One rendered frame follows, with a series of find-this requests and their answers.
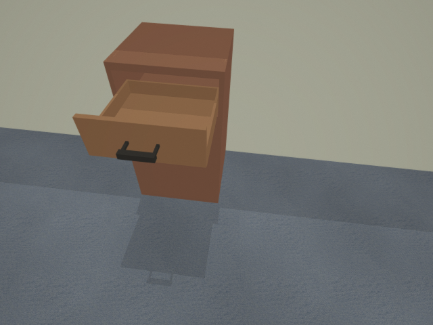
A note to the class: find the drawer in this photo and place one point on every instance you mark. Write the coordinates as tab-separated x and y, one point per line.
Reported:
181	118

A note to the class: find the cabinet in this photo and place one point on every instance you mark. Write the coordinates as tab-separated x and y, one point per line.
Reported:
180	54

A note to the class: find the handle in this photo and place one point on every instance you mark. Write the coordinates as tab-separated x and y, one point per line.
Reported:
147	157

